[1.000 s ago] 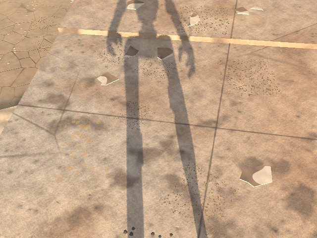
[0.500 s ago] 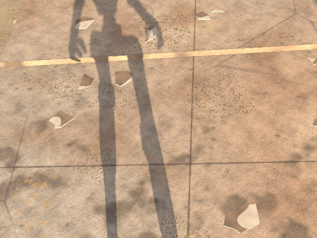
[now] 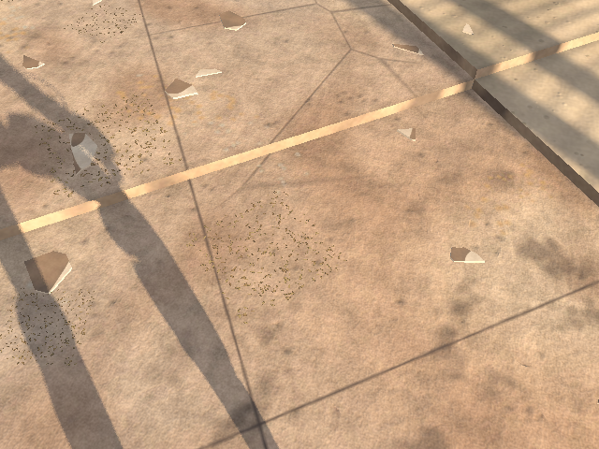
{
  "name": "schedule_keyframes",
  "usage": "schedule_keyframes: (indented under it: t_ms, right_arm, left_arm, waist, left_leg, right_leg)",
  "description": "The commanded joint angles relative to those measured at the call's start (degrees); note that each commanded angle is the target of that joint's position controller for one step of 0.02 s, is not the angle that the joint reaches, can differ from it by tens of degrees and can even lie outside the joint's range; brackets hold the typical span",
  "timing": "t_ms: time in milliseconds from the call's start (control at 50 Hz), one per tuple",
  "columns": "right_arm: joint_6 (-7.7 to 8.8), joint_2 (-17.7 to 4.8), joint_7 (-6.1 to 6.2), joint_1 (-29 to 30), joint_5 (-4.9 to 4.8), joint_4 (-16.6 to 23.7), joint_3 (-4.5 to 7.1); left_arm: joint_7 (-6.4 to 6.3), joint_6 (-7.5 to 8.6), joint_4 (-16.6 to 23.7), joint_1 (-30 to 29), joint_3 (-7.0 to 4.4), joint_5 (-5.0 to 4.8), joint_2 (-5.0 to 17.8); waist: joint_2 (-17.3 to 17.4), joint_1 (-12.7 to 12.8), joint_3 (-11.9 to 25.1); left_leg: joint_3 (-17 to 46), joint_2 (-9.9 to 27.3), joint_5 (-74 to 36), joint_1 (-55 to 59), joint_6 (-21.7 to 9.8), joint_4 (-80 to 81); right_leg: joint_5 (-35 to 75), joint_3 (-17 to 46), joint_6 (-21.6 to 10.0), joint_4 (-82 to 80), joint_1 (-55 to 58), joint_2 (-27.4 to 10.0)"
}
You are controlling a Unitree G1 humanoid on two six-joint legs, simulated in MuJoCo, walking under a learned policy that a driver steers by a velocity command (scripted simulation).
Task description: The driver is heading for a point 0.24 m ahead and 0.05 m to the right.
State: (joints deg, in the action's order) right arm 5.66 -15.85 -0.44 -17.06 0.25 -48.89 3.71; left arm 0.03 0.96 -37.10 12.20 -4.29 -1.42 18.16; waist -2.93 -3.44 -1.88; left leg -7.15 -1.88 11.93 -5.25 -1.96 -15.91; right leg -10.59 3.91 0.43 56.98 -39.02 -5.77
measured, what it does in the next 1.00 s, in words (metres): walks ahead: right foot, then left foot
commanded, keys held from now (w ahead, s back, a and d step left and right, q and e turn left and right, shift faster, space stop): no key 1.00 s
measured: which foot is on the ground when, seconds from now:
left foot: down 0.00-0.20, up 0.22-0.52, down 0.54-1.00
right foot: up 0.00-0.18, down 0.20-1.00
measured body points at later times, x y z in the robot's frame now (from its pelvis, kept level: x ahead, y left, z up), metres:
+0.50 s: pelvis +0.17 -0.04 -0.01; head +0.20 -0.05 +0.44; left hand +0.35 +0.19 -0.11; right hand +0.26 -0.33 -0.14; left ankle +0.22 +0.11 -0.73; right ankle +0.24 -0.14 -0.75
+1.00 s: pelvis +0.23 -0.02 -0.01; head +0.24 -0.02 +0.44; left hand +0.35 +0.23 -0.14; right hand +0.29 -0.28 -0.15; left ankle +0.22 +0.10 -0.74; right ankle +0.23 -0.14 -0.74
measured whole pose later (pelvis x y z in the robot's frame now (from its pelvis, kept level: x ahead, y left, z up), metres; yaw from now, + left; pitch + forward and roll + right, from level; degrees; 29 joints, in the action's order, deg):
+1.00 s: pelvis +0.23 -0.02 -0.01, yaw -6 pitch -1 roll +0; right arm 0.7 -13.3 1.1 -10.1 0.2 -56.4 0.6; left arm -1.7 -0.7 -53.9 9.8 -3.0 0.2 13.5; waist 0.2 -0.3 -2.1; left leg -0.4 0.9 17.7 -9.9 0.3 -28.9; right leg -13.5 0.3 0.3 28.2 -13.4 0.1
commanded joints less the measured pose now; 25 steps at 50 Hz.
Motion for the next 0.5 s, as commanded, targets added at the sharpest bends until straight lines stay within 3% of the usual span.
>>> schedule_keyframes:
  t_ms: [20, 80, 120, 160, 180, 200, 220, 240, 260, 280, 300, 320, 340, 380, 440, 500]
  right_arm:
    - [0.57, -9.07, 0.30, 4.81, -0.22, 3.97, 1.83]
    - [-0.62, -10.20, 0.64, 1.91, -0.81, 2.38, 1.72]
    - [-1.33, -11.42, 0.71, 0.86, -1.62, 1.55, 1.92]
    - [-1.89, -12.82, 1.06, 1.88, -2.46, 1.39, 2.31]
    - [-2.13, -12.22, 1.19, 2.59, -2.51, 1.45, 2.07]
    - [-1.86, -10.21, 1.18, 0.88, -1.35, 1.76, 1.30]
    - [-1.25, -4.63, 0.32, -4.12, 1.73, 3.40, -0.73]
    - [-1.06, -5.34, -0.66, -9.08, 0.19, 0.95, -1.77]
    - [-1.77, -10.11, -0.91, -3.71, -1.63, 1.09, -0.21]
    - [-2.34, -9.15, -0.61, 1.10, -2.10, 2.91, -0.47]
    - [-3.07, -8.18, 0.14, 2.87, -1.35, 2.57, -0.56]
    - [-4.14, -8.10, 0.79, 2.04, -0.96, 2.10, -0.37]
    - [-5.17, -7.44, 1.21, -0.03, -0.84, 1.28, -0.41]
    - [-6.16, -5.68, 2.01, -2.18, -0.40, 0.20, -0.72]
    - [-6.82, -5.14, 2.53, 0.79, 0.03, 0.36, -0.88]
    - [-6.91, -4.94, 2.19, 2.71, 0.38, 0.38, -0.76]
  left_arm:
    - [0.88, 1.13, 4.86, -2.78, 0.22, 0.25, 0.85]
    - [2.01, 1.88, 6.79, -7.92, 0.76, 0.80, -0.62]
    - [2.69, 2.00, 7.68, -8.56, 0.38, 0.75, 0.28]
    - [2.84, 2.03, 6.86, -3.89, -0.88, 1.43, 2.94]
    - [2.58, 2.10, 4.97, 2.32, -2.03, 1.68, 4.98]
    - [1.56, 1.77, 3.98, 6.64, -3.14, 2.04, 8.60]
    - [0.34, 1.09, 4.56, 8.24, -3.10, 3.33, 12.79]
    - [0.72, 1.32, 5.54, 8.06, -1.34, 3.37, 9.19]
    - [1.32, 1.06, 5.25, 6.40, -0.79, 2.74, 6.14]
    - [1.52, 1.16, 4.58, 2.16, -0.23, 1.81, 4.91]
    - [1.52, 1.29, 4.08, -0.76, 0.23, 1.58, 3.59]
    - [1.45, 1.29, 3.77, -3.35, 0.34, 1.82, 3.39]
    - [1.50, 1.23, 3.49, -5.19, -0.09, 2.50, 4.55]
    - [1.28, 1.41, 2.78, -7.21, -0.24, 3.14, 4.31]
    - [0.58, 1.16, 0.99, -7.33, -0.03, 2.97, 3.45]
    - [0.15, 0.39, -0.79, -8.08, 0.46, 2.64, 2.60]
  waist:
    - [6.08, 0.92, -0.79]
    - [6.10, -0.69, -0.91]
    - [7.35, -0.08, 0.05]
    - [8.68, 3.65, 3.20]
    - [7.40, 7.31, 6.51]
    - [3.76, 8.98, 10.36]
    - [-10.82, 5.79, 18.17]
    - [-9.84, 6.09, 32.11]
    - [-2.70, 7.99, 28.18]
    - [-1.78, 6.50, 19.17]
    - [1.23, 5.10, 13.65]
    - [0.67, 2.88, 11.05]
    - [-0.99, 1.13, 9.82]
    - [-2.90, -0.02, 9.76]
    - [-3.81, 1.46, 10.34]
    - [-3.92, 1.28, 7.48]
  left_leg:
    - [5.27, 14.74, -20.83, 0.31, -8.26, 6.99]
    - [1.53, 14.17, -31.94, 1.09, -7.05, 3.65]
    - [1.62, 15.44, -35.93, 4.32, -6.28, 0.45]
    - [1.48, 15.55, -44.12, 6.41, -4.72, -6.95]
    - [-0.08, 13.78, -43.94, 4.96, -3.08, -14.88]
    - [-1.72, 10.68, -33.67, -2.25, -0.29, -25.70]
    - [-1.89, 3.85, 15.15, -22.45, 3.51, -47.58]
    - [10.43, 1.95, 31.05, -25.65, 4.49, -58.72]
    - [13.12, 4.90, 27.58, -26.02, 4.60, -59.23]
    - [11.31, 6.45, 24.41, -29.25, 4.67, -55.74]
    - [10.99, 7.84, 21.61, -28.76, 5.11, -51.60]
    - [11.01, 8.64, 19.14, -24.01, 5.51, -47.69]
    - [9.73, 7.83, 16.41, -18.52, 6.06, -44.92]
    - [8.56, 6.79, 14.35, -13.31, 6.77, -38.44]
    - [8.70, 6.71, 7.55, -9.69, 6.07, -29.56]
    - [7.60, 5.53, 1.37, -5.09, 4.43, -20.89]
  right_leg:
    - [8.74, -0.59, -0.13, -9.01, -0.33, -0.72]
    - [12.36, -4.79, -0.83, -18.67, 5.47, 2.39]
    - [10.15, -5.10, -2.21, -22.25, 7.70, 3.77]
    - [7.51, -5.83, -4.49, -26.09, 14.63, 6.33]
    - [12.71, -6.30, -6.12, -30.41, 23.52, 7.87]
    - [30.03, -2.71, -7.94, -30.49, 35.26, 4.56]
    - [61.89, 16.16, -16.87, -22.61, 56.17, -11.97]
    - [60.35, 29.63, -25.12, -25.81, 61.04, -21.07]
    - [52.84, 22.56, -22.38, -28.14, 54.71, -15.99]
    - [45.45, 16.48, -19.24, -30.06, 47.74, -12.36]
    - [39.33, 13.68, -17.15, -32.44, 39.93, -10.15]
    - [35.08, 11.04, -15.87, -34.82, 32.08, -8.55]
    - [32.03, 8.68, -15.28, -37.17, 25.41, -7.16]
    - [28.11, 6.02, -15.61, -39.05, 20.54, -6.06]
    - [13.31, 5.61, -14.57, -40.81, 19.55, -5.60]
    - [-8.05, 6.01, -11.78, -41.73, 16.07, -4.06]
